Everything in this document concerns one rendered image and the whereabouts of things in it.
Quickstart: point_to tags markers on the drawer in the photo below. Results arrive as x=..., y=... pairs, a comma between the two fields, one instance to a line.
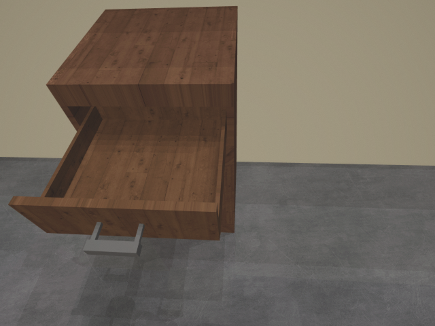
x=160, y=166

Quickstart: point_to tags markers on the handle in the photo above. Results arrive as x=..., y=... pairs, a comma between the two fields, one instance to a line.
x=114, y=247

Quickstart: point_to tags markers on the cabinet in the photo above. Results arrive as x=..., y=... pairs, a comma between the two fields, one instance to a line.
x=158, y=57

